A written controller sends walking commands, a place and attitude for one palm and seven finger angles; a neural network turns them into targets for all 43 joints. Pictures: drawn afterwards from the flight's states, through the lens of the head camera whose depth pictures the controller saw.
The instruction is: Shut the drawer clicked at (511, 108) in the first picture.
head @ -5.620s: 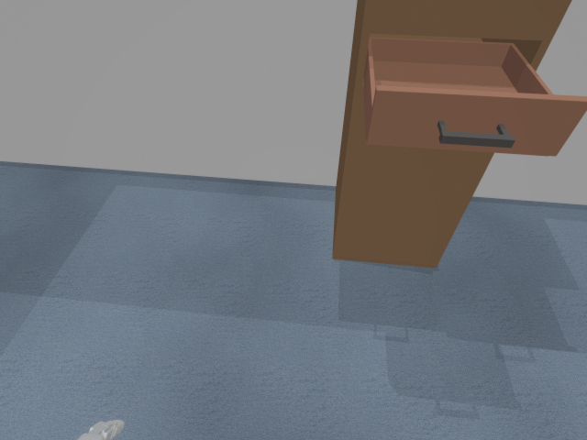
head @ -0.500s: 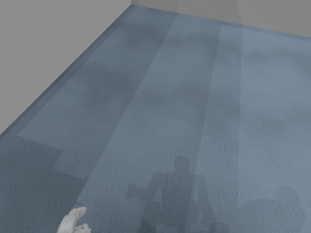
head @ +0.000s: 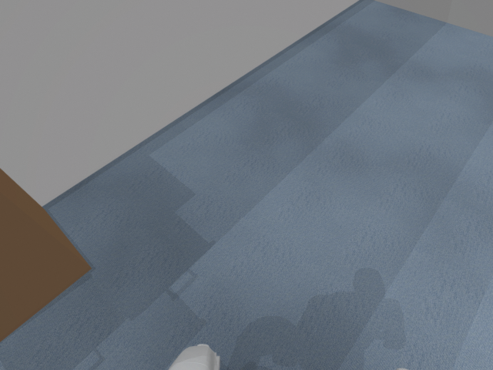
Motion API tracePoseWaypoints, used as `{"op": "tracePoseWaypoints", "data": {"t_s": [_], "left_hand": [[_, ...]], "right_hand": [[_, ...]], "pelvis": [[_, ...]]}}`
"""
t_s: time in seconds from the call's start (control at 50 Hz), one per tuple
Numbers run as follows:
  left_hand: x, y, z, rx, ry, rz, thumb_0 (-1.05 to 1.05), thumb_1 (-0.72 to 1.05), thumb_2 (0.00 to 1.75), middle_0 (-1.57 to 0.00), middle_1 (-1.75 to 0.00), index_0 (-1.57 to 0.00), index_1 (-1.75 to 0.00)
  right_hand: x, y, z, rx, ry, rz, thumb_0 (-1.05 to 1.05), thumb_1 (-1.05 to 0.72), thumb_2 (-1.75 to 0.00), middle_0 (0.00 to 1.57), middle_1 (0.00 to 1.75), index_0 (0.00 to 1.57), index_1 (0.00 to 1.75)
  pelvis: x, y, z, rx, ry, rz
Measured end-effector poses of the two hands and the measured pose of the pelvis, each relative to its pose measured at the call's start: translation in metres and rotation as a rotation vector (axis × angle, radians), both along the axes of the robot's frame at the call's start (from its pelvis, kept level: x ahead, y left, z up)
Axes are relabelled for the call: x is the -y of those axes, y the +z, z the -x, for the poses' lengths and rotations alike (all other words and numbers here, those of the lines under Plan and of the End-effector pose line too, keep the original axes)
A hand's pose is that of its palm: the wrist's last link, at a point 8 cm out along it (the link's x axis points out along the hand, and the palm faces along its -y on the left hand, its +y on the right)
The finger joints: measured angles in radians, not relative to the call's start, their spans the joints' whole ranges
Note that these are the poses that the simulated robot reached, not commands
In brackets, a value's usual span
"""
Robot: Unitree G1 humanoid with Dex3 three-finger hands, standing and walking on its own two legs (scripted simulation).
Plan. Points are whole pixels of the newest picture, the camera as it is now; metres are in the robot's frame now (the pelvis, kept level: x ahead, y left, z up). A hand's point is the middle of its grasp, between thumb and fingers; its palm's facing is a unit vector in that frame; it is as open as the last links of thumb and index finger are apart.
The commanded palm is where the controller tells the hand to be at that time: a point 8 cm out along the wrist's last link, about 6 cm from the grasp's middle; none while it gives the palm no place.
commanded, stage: turn to face it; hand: left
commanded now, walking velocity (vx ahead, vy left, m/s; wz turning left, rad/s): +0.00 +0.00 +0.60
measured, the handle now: out of the picture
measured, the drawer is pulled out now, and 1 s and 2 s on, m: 0.28 0.28 0.28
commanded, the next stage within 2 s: take the last steps up to it in 1.42 s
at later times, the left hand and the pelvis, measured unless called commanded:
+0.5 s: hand out of the picture +0.08 +0.27 -0.15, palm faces +0.30 -0.92 -0.24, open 7.4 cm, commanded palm none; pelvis +0.01 +0.03 +0.01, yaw +16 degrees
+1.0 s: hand out of the picture -0.05 +0.19 -0.15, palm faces +0.58 -0.77 -0.26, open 7.4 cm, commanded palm none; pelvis +0.01 +0.00 +0.00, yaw +36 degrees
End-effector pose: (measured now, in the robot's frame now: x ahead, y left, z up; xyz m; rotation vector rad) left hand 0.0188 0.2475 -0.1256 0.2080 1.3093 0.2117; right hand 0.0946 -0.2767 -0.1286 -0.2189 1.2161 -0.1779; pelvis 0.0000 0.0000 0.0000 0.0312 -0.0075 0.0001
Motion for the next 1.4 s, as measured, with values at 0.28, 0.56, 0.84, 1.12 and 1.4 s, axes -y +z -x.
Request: {"op": "tracePoseWaypoints", "data": {"t_s": [0.28, 0.56, 0.84, 1.12, 1.4], "left_hand": [[-0.068, -0.018, 0.022, 0.02, 0.196, 0.031, 0.01, 0.91, 0.9, -0.2, -0.3, -0.2, -0.3], [-0.055, 0.013, -0.044, 0.242, 0.226, -0.026, 0.01, 0.91, 0.9, -0.2, -0.3, -0.2, -0.3], [0.001, 0.03, 0.017, 0.23, 0.404, -0.083, 0.01, 0.91, 0.9, -0.21, -0.3, -0.2, -0.3], [0.019, -0.025, 0.177, 0.008, 0.72, 0.024, 0.01, 0.91, 0.9, -0.21, -0.3, -0.2, -0.3], [-0.001, -0.009, 0.2, 0.058, 0.808, 0.02, 0.01, 0.91, 0.9, -0.2, -0.3, -0.2, -0.3]], "right_hand": [[-0.095, 0.03, -0.08, 0.133, 0.246, 0.024, 0.0, -0.91, -0.89, 0.2, 0.3, 0.2, 0.3], [-0.076, 0.002, -0.038, -0.038, 0.248, -0.026, 0.01, -0.9, -0.89, 0.2, 0.3, 0.21, 0.3], [-0.037, -0.016, -0.065, -0.129, 0.389, -0.042, 0.01, -0.91, -0.9, 0.2, 0.3, 0.2, 0.3], [-0.158, 0.004, -0.153, 0.067, 0.727, 0.006, 0.01, -0.91, -0.9, 0.19, 0.3, 0.2, 0.3], [-0.22, 0.022, -0.121, 0.092, 0.831, -0.052, 0.0, -0.9, -0.89, 0.2, 0.3, 0.21, 0.3]], "pelvis": [[-0.044, 0.002, -0.008, 0.008, 0.16, 0.065], [-0.024, 0.003, -0.016, -0.016, 0.319, 0.048], [0.012, 0.005, -0.022, 0.022, 0.522, -0.012], [-0.022, -0.014, 0.005, 0.015, 0.695, 0.029], [-0.038, 0.007, 0.024, 0.036, 0.78, 0.05]]}}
